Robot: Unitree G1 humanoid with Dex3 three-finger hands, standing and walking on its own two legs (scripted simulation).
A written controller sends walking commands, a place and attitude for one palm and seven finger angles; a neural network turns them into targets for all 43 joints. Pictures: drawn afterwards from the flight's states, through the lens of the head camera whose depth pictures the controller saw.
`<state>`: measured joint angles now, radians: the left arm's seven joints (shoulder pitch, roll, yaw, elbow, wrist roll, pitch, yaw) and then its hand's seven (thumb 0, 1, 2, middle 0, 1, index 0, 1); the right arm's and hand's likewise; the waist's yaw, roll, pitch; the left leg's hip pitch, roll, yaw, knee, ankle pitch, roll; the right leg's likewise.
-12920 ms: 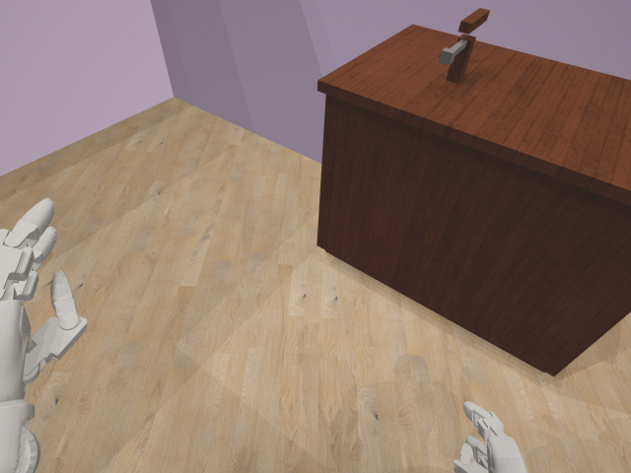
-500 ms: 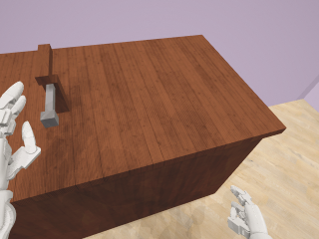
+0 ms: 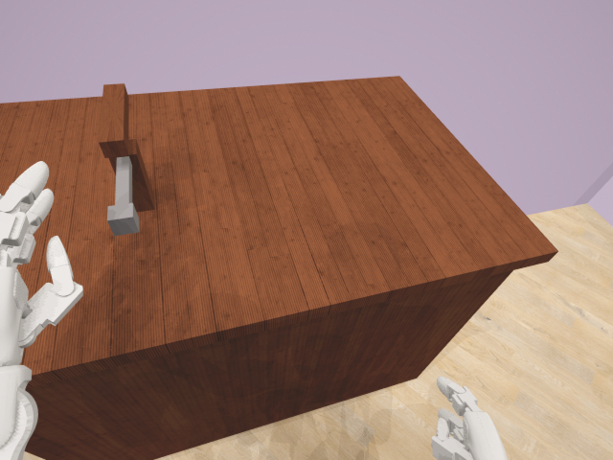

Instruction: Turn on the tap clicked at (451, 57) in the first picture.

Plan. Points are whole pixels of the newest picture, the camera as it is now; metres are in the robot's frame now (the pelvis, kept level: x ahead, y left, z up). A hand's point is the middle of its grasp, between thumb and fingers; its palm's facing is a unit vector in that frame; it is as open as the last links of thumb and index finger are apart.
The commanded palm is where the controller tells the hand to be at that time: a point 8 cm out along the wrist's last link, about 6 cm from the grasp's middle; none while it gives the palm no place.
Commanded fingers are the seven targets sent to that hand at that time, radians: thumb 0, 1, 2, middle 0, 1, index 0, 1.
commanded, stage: turn the palm inward beside the body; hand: left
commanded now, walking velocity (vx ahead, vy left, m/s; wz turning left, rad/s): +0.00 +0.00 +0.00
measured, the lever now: (123, 219) +0.34 +0.27 +0.12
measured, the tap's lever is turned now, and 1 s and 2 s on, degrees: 0 0 0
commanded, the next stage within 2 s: none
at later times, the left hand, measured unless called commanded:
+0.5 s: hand (79, 326) +0.18 +0.22 +0.17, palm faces +0.51 -0.81 -0.28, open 7.4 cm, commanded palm +0.14 +0.26 +0.18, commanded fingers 0.00 0.90 0.90 -0.20 -0.30 -0.20 -0.30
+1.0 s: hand (89, 346) +0.17 +0.21 +0.16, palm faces +0.56 -0.79 -0.27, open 7.4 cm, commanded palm +0.11 +0.24 +0.18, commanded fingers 0.00 0.90 0.90 -0.20 -0.30 -0.20 -0.30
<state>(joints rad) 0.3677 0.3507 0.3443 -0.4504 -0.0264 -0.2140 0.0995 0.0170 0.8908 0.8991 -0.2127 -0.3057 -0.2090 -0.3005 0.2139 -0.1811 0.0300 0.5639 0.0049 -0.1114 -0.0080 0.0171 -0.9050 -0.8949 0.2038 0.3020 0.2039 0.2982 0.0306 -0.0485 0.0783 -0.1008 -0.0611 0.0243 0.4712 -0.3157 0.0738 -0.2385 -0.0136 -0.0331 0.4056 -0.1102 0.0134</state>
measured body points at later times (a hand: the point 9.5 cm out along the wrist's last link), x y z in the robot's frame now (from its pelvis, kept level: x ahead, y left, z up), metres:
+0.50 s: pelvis -0.03 -0.05 -0.02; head -0.03 -0.06 +0.43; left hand +0.15 +0.26 +0.19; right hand +0.20 -0.25 -0.08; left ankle -0.03 +0.06 -0.74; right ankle +0.05 -0.13 -0.74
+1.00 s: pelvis -0.01 -0.07 -0.02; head -0.01 -0.10 +0.43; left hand +0.14 +0.25 +0.18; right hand +0.22 -0.29 -0.11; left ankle -0.04 +0.06 -0.74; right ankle +0.05 -0.13 -0.74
